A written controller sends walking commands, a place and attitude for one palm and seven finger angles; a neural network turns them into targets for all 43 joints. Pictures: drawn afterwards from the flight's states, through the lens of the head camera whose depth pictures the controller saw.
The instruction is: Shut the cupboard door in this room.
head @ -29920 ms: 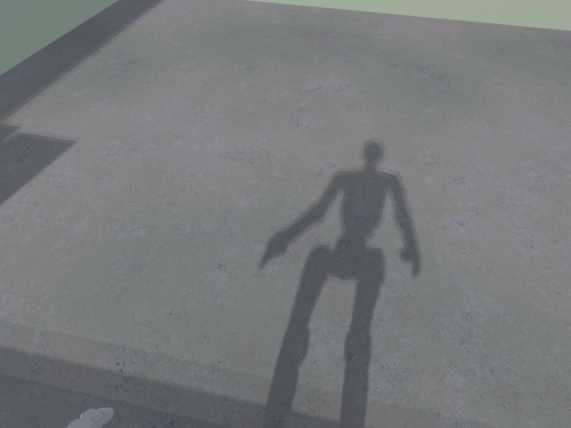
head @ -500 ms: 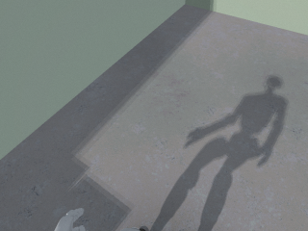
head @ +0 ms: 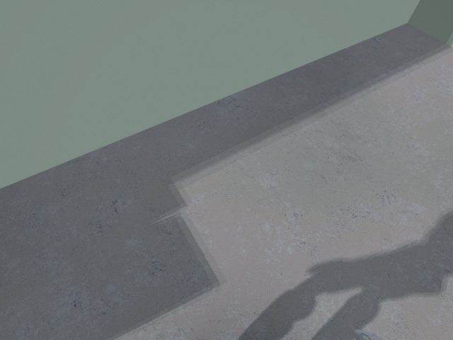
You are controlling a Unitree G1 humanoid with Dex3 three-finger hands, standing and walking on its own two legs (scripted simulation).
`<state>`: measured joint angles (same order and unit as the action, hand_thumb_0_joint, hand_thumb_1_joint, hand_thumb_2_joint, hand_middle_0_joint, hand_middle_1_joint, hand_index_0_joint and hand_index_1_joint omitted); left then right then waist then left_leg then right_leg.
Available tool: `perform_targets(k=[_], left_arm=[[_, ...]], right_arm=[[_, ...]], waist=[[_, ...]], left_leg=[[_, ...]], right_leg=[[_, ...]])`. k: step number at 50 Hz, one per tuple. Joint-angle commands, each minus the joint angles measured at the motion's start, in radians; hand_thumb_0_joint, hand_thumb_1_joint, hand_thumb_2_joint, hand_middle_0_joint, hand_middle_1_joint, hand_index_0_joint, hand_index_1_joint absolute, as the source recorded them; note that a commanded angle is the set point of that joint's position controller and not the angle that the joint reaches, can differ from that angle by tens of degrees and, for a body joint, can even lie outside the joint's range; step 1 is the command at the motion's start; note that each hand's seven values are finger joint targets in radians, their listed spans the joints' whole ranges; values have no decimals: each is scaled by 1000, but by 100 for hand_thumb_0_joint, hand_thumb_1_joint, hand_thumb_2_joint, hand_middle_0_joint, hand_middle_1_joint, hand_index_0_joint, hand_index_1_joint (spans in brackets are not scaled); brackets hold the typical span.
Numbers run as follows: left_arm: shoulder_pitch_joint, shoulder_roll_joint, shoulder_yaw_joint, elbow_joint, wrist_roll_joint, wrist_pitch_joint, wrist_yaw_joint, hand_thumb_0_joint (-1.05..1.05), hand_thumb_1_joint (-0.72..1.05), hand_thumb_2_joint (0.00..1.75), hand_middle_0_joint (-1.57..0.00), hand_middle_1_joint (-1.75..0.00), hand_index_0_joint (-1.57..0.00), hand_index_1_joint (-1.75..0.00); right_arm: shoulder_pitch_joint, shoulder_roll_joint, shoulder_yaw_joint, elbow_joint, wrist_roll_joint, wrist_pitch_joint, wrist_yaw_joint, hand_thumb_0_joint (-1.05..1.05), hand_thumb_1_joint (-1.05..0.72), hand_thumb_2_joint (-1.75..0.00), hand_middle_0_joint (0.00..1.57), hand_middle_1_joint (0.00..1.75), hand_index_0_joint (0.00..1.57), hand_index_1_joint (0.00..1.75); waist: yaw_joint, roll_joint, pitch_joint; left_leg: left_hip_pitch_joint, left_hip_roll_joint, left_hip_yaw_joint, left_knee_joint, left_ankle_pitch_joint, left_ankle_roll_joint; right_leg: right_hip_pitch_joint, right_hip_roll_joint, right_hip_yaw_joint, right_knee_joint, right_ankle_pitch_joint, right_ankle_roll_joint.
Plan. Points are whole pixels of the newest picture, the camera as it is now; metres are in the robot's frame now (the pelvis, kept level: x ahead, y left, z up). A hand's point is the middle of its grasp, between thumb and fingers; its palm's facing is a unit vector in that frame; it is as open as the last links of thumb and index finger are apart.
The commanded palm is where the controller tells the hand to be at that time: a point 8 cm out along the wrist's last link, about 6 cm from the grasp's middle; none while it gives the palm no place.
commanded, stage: walk to a spot facing it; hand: left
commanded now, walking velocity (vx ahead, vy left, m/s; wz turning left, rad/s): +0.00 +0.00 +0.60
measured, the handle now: out of the picture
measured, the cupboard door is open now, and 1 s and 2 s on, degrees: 89 89 89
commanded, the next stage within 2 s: none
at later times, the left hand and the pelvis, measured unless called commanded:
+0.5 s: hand out of the picture +0.10 +0.22 -0.14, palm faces +0.25 -0.93 -0.29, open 7.3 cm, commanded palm none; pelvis +0.02 -0.02 +0.00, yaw +16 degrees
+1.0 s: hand out of the picture -0.10 +0.22 -0.18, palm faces +0.59 -0.76 -0.27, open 7.3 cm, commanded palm none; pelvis +0.01 +0.02 +0.00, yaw +35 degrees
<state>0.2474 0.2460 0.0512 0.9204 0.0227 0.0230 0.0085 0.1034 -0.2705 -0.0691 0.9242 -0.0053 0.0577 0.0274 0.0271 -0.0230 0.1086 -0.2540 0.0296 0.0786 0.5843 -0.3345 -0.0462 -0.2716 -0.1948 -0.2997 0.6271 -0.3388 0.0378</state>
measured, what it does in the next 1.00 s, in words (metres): steps on the spot, turning left: right foot, then left foot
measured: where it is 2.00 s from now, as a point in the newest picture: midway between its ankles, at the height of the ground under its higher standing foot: (170, 312)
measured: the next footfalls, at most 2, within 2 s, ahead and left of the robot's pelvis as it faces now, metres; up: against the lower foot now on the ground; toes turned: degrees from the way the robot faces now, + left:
right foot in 0.48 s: +0.08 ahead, -0.11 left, +0.00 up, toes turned +14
left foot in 0.94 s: -0.01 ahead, +0.12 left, +0.00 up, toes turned +39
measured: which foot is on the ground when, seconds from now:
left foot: down 0.00-0.48, up 0.50-0.92, down 0.94-1.00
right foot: down 0.00-0.00, up 0.02-0.46, down 0.48-0.94, up 0.96-1.00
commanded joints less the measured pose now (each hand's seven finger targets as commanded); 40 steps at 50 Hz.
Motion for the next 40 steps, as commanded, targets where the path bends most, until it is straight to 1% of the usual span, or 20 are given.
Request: perform_targets(k=[1, 2, 3, 5, 7, 11, 15, 19, 21, 22, 23, 24, 25, 26, 27, 28, 29, 31, 35, 40], left_arm=[[-88, 104, 22, -128, -4, 7, 9, 0, 90, 90, -20, -30, -20, -30], [-129, 100, 28, -120, -8, 13, 15, 0, 90, 90, -20, -30, -20, -30], [-135, 109, 31, -107, -13, 10, 11, 0, 90, 90, -20, -30, -20, -30], [-88, 115, 37, -76, -11, 8, 0, 0, 90, 90, -20, -30, -20, -30], [-69, 119, 35, -67, -11, 8, 0, 0, 90, 90, -20, -30, -20, -30], [-97, 118, 33, -86, -12, 11, 4, 0, 90, 90, -20, -30, -20, -30], [-152, 104, 27, -121, -15, 7, 7, 0, 90, 90, -20, -30, -20, -30], [-136, 98, 21, -131, -20, -4, 9, 0, 90, 90, -20, -30, -20, -30], [-86, 102, 22, -126, -23, -13, 11, 0, 90, 90, -20, -30, -20, -30], [-44, 115, 26, -117, -22, -22, 13, 0, 90, 90, -20, -30, -20, -30], [0, 169, 37, -109, -13, -35, 20, 0, 90, 90, -20, -30, -20, -30], [26, 250, 51, -107, 0, -43, 29, 0, 90, 90, -20, -30, -20, -30], [30, 232, 51, -109, -9, -40, 32, 0, 90, 90, -20, -30, -20, -30], [-17, 202, 45, -116, -10, -38, 33, 0, 90, 90, -20, -30, -20, -30], [-66, 165, 35, -128, -11, -37, 31, 0, 90, 90, -20, -30, -20, -30], [-93, 136, 25, -135, -10, -38, 28, 0, 90, 90, -20, -30, -20, -30], [-107, 125, 24, -139, -8, -38, 28, 0, 90, 90, -20, -30, -20, -30], [-62, 127, 25, -127, -5, -43, 27, 0, 90, 90, -20, -30, -20, -30], [8, 155, 33, -100, 0, -37, 26, 0, 90, 90, -20, -30, -20, -30], [29, 190, 47, -80, 5, -28, 23, 0, 90, 90, -20, -30, -20, -30]], right_arm=[[208, -276, -69, -26, -8, -33, -17, 0, -90, -90, 20, 30, 20, 30], [198, -247, -63, -18, -9, -34, -29, 0, -90, -90, 20, 30, 20, 30], [145, -213, -54, -32, -11, -35, -37, 0, -90, -90, 20, 30, 20, 30], [47, -174, -38, -64, -11, -42, -37, 0, -90, -90, 20, 30, 20, 30], [45, -167, -36, -70, -9, -47, -36, 0, -90, -90, 20, 30, 20, 30], [71, -167, -39, -70, -11, -45, -34, 0, -90, -90, 20, 30, 20, 30], [93, -174, -49, -68, -17, -38, -32, 0, -90, -90, 20, 30, 20, 30], [80, -172, -56, -74, -18, -33, -32, 0, -90, -90, 20, 30, 20, 30], [61, -164, -57, -76, -14, -32, -33, 0, -90, -90, 20, 30, 20, 30], [52, -153, -56, -81, -8, -32, -32, 0, -90, -90, 20, 30, 20, 30], [74, -108, -51, -85, 2, -36, -25, 0, -90, -90, 20, 30, 20, 30], [78, -56, -41, -113, 4, -38, -18, 0, -90, -90, 20, 30, 20, 30], [79, -102, -51, -102, -6, -24, -25, 0, -90, -90, 20, 30, 20, 30], [59, -92, -52, -87, -9, -15, -22, 0, -90, -90, 20, 30, 20, 30], [66, -86, -51, -66, -11, -9, -15, 0, -90, -90, 20, 30, 20, 30], [78, -73, -47, -54, -13, -3, -7, 0, -90, -90, 20, 30, 20, 30], [93, -65, -44, -45, -11, -1, -2, 0, -90, -90, 20, 30, 20, 30], [75, -64, -36, -45, -11, 3, 1, 0, -90, -90, 20, 30, 20, 30], [2, -50, -25, -55, -9, 6, 4, 0, -90, -90, 20, 30, 20, 30], [-49, -36, -10, -73, -4, -5, 6, 0, -90, -90, 20, 30, 20, 30]], waist=[[-129, 308, -231], [-124, 297, -208], [-102, 255, -166], [-45, 178, -144], [-40, 148, -162], [-49, 135, -139], [-67, 157, -138], [-60, 188, -165], [-31, 186, -194], [-6, 158, -208], [7, 16, -247], [20, -252, -242], [17, -218, -235], [4, -183, -172], [-25, -126, -127], [-42, -115, -111], [-51, -126, -114], [-32, -173, -121], [-1, -148, -108], [18, -193, -119]], left_leg=[[341, 402, -441, -202, 822, 246], [299, 359, -411, -187, 832, 250], [250, 306, -368, -184, 794, 243], [208, 221, -277, -194, 717, 200], [220, 197, -262, -201, 697, 195], [190, 192, -329, -221, 612, 212], [176, 185, -408, -199, 583, 227], [130, 156, -459, -144, 650, 212], [89, 126, -468, -94, 651, 184], [32, 93, -451, -43, 571, 146], [-133, 29, -379, 72, 346, 85], [-331, -122, -174, 299, -191, 4], [-298, -78, -198, 481, -289, 5], [-295, -53, -196, 591, -246, 3], [-313, -34, -181, 655, -170, -6], [-316, -23, -165, 679, -106, -15], [-316, -16, -150, 672, -76, -22], [-316, -10, -120, 637, -62, -36], [-292, -2, -71, 492, -93, -41], [-207, 1, -6, 251, -104, -22]], right_leg=[[-346, 42, 182, 426, -339, 55], [-354, 44, 243, 491, -295, 52], [-354, 50, 265, 519, -222, 53], [-318, 62, 267, 528, -105, 62], [-302, 72, 274, 507, -66, 70], [-286, 87, 291, 434, -59, 77], [-245, 116, 295, 297, -107, 72], [-117, 164, 275, 112, -98, 54], [-3, 177, 267, -49, 6, 44], [106, 157, 270, -198, 124, 39], [309, 17, 388, -279, 261, 1], [405, -264, 627, -287, 515, -123], [278, -319, 612, -287, 556, -192], [190, -268, 572, -289, 512, -203], [165, -206, 474, -277, 497, -185], [153, -155, 381, -262, 522, -158], [165, -136, 327, -256, 549, -142], [200, -128, 283, -251, 619, -138], [231, -148, 234, -247, 622, -149], [244, -170, 178, -206, 638, -153]])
